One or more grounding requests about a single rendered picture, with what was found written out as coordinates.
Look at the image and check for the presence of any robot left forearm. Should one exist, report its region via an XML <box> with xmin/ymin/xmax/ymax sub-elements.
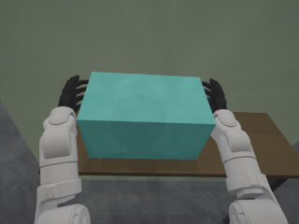
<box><xmin>34</xmin><ymin>106</ymin><xmax>82</xmax><ymax>224</ymax></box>

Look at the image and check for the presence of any table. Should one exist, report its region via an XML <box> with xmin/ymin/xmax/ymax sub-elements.
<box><xmin>38</xmin><ymin>110</ymin><xmax>299</xmax><ymax>224</ymax></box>

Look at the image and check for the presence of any robot left upper arm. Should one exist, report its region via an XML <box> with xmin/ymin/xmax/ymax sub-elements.
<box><xmin>36</xmin><ymin>203</ymin><xmax>91</xmax><ymax>224</ymax></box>

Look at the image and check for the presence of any carton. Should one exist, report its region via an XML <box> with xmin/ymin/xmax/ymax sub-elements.
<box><xmin>77</xmin><ymin>72</ymin><xmax>216</xmax><ymax>160</ymax></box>

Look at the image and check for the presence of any robot right hand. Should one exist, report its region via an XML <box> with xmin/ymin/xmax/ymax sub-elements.
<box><xmin>202</xmin><ymin>78</ymin><xmax>227</xmax><ymax>114</ymax></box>

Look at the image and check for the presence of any robot right forearm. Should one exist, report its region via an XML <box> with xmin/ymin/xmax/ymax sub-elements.
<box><xmin>211</xmin><ymin>109</ymin><xmax>289</xmax><ymax>224</ymax></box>

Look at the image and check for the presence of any robot left hand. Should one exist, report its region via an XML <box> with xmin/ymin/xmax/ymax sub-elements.
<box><xmin>57</xmin><ymin>75</ymin><xmax>89</xmax><ymax>114</ymax></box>

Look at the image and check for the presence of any robot right upper arm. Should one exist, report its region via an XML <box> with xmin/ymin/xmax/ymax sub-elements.
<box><xmin>229</xmin><ymin>199</ymin><xmax>287</xmax><ymax>224</ymax></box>

